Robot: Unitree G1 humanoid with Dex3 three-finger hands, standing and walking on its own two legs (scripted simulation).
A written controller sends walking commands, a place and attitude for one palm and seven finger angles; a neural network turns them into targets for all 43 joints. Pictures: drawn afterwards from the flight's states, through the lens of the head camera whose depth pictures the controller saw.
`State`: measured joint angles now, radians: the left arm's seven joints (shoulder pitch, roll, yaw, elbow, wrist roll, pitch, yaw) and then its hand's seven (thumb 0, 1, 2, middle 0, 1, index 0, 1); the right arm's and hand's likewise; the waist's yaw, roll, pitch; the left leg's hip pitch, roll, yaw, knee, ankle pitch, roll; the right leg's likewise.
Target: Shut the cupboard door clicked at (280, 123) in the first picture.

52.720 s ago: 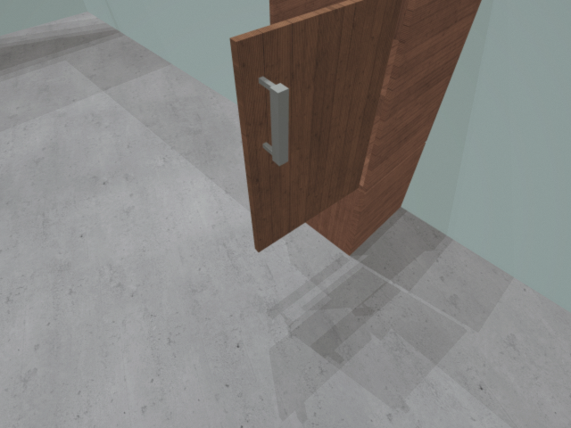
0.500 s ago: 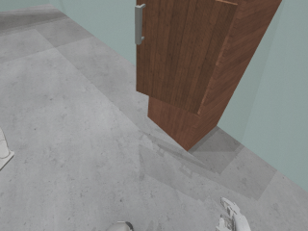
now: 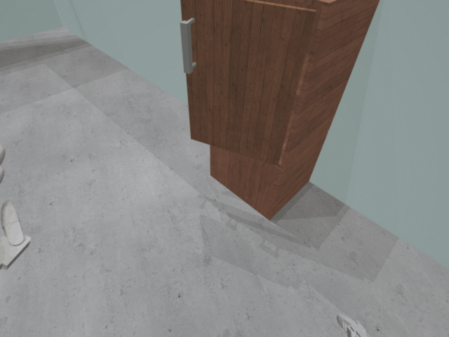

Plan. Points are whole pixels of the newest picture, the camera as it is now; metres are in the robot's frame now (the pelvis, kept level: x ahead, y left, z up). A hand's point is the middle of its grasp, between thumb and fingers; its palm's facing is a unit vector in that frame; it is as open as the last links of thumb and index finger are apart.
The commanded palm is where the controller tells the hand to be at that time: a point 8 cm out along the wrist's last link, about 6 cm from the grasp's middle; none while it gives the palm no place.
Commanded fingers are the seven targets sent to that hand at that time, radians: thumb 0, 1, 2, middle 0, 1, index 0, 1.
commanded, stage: stop stepping back and stand still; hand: left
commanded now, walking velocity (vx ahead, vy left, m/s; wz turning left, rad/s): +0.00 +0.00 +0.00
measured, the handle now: (190, 46) +0.96 +0.16 +0.10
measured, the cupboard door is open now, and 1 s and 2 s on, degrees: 21 21 21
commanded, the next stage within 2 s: let the arm hang, fingers relaxed in 0.30 s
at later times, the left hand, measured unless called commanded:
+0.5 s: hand (67, 250) +0.24 +0.28 +0.05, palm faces +0.19 -0.86 -0.47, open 7.4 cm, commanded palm none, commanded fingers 0.00 0.90 0.90 -0.20 -0.30 -0.20 -0.30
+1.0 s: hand out of the picture -0.04 +0.22 -0.16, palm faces +0.02 -0.97 -0.22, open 7.3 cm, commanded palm none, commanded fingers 0.00 0.90 0.90 -0.20 -0.30 -0.20 -0.30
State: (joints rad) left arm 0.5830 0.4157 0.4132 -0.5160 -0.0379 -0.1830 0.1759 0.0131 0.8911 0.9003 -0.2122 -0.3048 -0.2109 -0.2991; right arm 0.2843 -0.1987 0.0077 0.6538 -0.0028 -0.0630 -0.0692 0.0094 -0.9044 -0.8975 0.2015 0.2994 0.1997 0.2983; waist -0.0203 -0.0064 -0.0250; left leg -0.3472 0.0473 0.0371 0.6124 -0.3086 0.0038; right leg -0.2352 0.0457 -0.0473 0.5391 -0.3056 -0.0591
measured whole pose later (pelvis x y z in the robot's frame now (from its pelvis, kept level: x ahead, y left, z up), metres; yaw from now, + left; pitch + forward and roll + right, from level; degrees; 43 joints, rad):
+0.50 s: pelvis +0.02 +0.02 +0.00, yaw +0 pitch +2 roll -1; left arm 0.33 0.39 0.18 0.00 0.00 -0.07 0.05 0.00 0.90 0.90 -0.20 -0.30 -0.20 -0.30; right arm 0.15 -0.28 0.00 0.69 0.01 -0.06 0.00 0.01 -0.90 -0.90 0.20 0.30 0.20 0.30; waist 0.02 0.05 -0.02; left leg -0.34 0.00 0.04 0.58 -0.27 0.02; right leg -0.25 0.01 -0.04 0.55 -0.34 -0.02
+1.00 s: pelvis +0.01 +0.03 +0.01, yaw +0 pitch -2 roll -1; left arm 0.34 0.20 0.01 1.15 0.01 0.02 0.02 0.00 0.93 0.90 -0.20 -0.30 -0.20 -0.30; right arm 0.31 -0.16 0.01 1.10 -0.01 0.03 -0.03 0.00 -0.91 -0.90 0.20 0.30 0.20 0.30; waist 0.00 0.01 0.06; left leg -0.20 -0.01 0.06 0.41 -0.18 0.04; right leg -0.12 0.01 -0.03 0.38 -0.24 -0.01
